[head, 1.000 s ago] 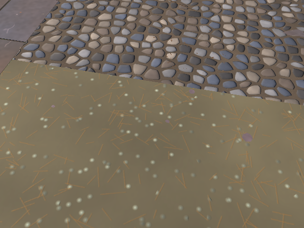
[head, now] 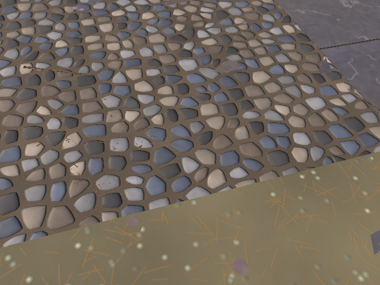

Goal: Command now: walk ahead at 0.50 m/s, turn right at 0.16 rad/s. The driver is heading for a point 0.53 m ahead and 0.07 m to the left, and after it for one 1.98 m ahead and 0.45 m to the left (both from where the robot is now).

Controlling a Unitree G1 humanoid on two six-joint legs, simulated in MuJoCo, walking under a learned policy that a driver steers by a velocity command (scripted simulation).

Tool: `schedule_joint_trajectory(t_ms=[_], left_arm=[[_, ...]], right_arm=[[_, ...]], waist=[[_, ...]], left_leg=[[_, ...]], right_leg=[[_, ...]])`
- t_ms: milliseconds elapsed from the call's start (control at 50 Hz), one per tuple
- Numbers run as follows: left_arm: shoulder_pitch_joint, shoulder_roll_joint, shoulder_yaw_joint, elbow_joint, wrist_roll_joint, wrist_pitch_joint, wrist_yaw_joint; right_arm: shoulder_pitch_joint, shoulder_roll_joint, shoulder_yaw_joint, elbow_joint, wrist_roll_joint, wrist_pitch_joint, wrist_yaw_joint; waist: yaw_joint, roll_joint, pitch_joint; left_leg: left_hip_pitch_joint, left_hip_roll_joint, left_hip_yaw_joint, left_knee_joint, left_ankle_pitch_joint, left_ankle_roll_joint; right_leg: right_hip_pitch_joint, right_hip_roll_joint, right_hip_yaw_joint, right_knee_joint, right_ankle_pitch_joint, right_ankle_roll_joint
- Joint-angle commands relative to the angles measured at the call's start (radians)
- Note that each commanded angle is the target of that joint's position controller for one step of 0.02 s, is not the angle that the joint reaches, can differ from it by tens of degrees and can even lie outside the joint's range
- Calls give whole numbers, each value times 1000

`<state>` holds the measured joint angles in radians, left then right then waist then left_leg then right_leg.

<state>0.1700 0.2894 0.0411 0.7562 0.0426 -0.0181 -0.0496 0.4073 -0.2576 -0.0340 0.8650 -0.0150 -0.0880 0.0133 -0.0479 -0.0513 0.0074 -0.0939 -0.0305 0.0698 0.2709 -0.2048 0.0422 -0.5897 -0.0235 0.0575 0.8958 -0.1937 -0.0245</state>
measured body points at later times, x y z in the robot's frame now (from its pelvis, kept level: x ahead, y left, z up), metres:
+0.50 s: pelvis +0.25 -0.05 +0.00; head +0.27 -0.06 +0.45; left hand +0.25 +0.22 -0.13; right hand +0.37 -0.30 -0.14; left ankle +0.35 +0.11 -0.68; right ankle +0.20 -0.12 -0.75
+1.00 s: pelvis +0.51 +0.03 +0.00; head +0.54 +0.05 +0.44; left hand +0.57 +0.32 -0.12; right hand +0.64 -0.23 -0.13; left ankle +0.48 +0.06 -0.75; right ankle +0.66 -0.11 -0.68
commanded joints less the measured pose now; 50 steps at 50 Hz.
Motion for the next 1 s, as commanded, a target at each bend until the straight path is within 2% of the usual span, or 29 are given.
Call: schedule_joint_trajectory(t_ms=[20,80,120,140,160,180,200,220,240,260,280,320,380,460,500,580,620,680,700,720,740,760,780,800,820,840,880,940,1000], left_arm=[[-96,11,-16,-84,-4,-16,-10],[-154,24,-20,-101,-10,-21,-4],[-153,39,-16,-105,-9,-26,5],[-119,45,-13,-95,-5,-29,10],[-29,51,-5,-62,2,-37,17],[120,86,11,-8,16,-47,28],[305,169,33,17,33,-53,42],[317,261,57,26,12,-41,49],[255,191,47,22,-25,-33,47],[172,131,29,13,-27,-36,44],[127,84,18,14,-22,-44,40],[98,46,7,24,-22,-60,45],[140,59,14,58,-26,-83,49],[190,53,14,93,-25,-88,52],[194,49,12,105,-26,-90,53],[255,64,13,144,-26,-87,65],[274,77,16,162,-22,-80,72],[252,115,23,169,-17,-65,83],[245,129,27,167,-14,-55,84],[236,137,29,160,-17,-47,84],[231,112,21,127,-19,-50,80],[243,30,11,59,-36,-61,57],[133,101,20,38,-20,-73,54],[86,79,13,17,-32,-86,49],[100,74,11,25,-34,-93,51],[93,67,12,21,-18,-80,52],[133,54,9,29,7,-39,48],[79,38,6,0,7,-14,39],[-56,41,5,-47,3,-12,37]], right_arm=[[-23,-125,-26,-41,5,-13,3],[32,-151,-34,-8,4,-7,5],[42,-165,-38,9,2,2,2],[39,-170,-39,15,2,6,0],[35,-169,-38,22,7,12,-2],[45,-144,-29,23,8,13,-4],[28,-97,-13,-22,6,11,-4],[120,-33,-4,-42,18,13,-3],[35,-138,-30,-29,-10,25,-11],[-20,-122,-29,-44,-5,21,-2],[-29,-95,-23,-37,5,21,2],[4,-72,-20,-7,-8,45,11],[-38,-57,-25,-11,-11,64,24],[-173,-45,-25,-48,-12,68,30],[-238,-31,-17,-69,-12,65,35],[-375,-16,-1,-124,-17,61,48],[-397,-22,-1,-142,-19,60,51],[-311,-48,-15,-129,-23,63,40],[-222,-67,-26,-105,-25,59,36],[-81,-96,-44,-63,-33,51,28],[66,-186,-77,-32,-43,51,12],[9,-280,-104,-56,-17,64,4],[10,-264,-102,-58,9,75,3],[-42,-222,-92,-53,11,74,-6],[-76,-166,-78,-46,9,71,-8],[-108,-141,-69,-46,12,64,-12],[-133,-123,-60,-54,16,47,-11],[-96,-161,-69,-46,16,31,-7],[-39,-164,-72,-38,15,34,-5]], waist=[[18,153,39],[0,156,43],[9,154,48],[29,149,35],[76,121,-6],[129,78,-98],[201,-55,-233],[145,-262,-290],[143,-76,-170],[106,-44,-62],[77,-15,-21],[36,-40,6],[26,-22,26],[47,-3,68],[56,-6,80],[95,-4,106],[95,-6,104],[44,-43,29],[6,-46,-26],[-59,-20,-105],[-117,76,-207],[-39,339,-286],[-77,132,-258],[-48,85,-134],[2,14,-37],[37,6,0],[75,35,-9],[72,62,7],[25,88,39]], left_leg=[[-43,216,-121,-132,272,131],[-6,242,-121,-101,321,120],[36,269,-129,-59,383,113],[51,269,-120,-4,471,105],[48,242,-84,120,583,88],[-20,194,-43,309,571,68],[-198,139,6,616,238,41],[-504,-26,1,895,-337,16],[-592,40,-101,955,-293,28],[-598,77,-108,928,-200,34],[-549,101,-111,878,-145,31],[-458,115,-115,825,-103,12],[-494,107,-121,813,-22,-2],[-607,110,-120,710,112,-16],[-593,104,-87,604,183,-16],[-560,91,1,422,222,12],[-542,71,33,369,168,43],[-398,-18,93,344,16,107],[-299,-53,97,323,-28,134],[-102,-72,71,247,-6,169],[149,101,-168,206,-94,232],[419,369,-755,81,-53,401],[400,362,-749,29,20,394],[282,346,-610,18,87,364],[130,302,-520,-6,201,316],[38,248,-449,-18,266,283],[-51,191,-373,-41,341,265],[-97,147,-334,-70,334,255],[-72,125,-345,-82,284,221]], right_leg=[[25,-25,-74,-168,101,10],[92,-13,-112,-268,91,-11],[129,-1,-122,-313,44,-37],[186,19,-132,-347,19,-52],[311,46,-143,-414,32,-71],[518,34,-114,-433,23,-98],[747,-220,165,-468,-89,-153],[892,-420,597,-610,-125,-267],[798,-365,539,-621,-156,-251],[682,-316,399,-635,-85,-228],[587,-271,290,-670,12,-199],[479,-213,146,-722,99,-153],[473,-206,48,-768,208,-151],[514,-197,-59,-793,267,-142],[519,-180,-120,-790,308,-129],[595,-200,-191,-764,420,-114],[666,-217,-217,-712,539,-104],[733,-229,-266,-498,972,-86],[727,-230,-276,-348,1026,-84],[640,-215,-290,-134,919,-70],[421,-180,-296,176,567,-42],[-23,75,-221,559,-313,21],[-142,31,-23,592,-269,8],[-165,-24,-10,530,-181,2],[-110,-59,-18,419,-139,5],[-56,-82,-11,345,-140,16],[34,-87,-20,270,-137,42],[11,-85,-50,152,-65,72],[-56,-82,-55,-3,63,90]])
Keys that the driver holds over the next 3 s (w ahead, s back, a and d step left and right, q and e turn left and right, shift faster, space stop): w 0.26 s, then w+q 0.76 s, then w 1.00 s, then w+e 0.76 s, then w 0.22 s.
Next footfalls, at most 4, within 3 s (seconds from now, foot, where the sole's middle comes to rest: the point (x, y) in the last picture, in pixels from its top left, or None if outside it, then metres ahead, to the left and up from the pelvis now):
0.18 right None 0.24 -0.12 -0.78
0.72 left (161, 279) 0.52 0.08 -0.78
1.26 right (173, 194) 0.87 0.03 -0.78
1.78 left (103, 164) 1.02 0.33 -0.78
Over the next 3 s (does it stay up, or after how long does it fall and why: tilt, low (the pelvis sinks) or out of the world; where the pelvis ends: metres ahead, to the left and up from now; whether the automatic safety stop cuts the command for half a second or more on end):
stays up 1.54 0.43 -0.01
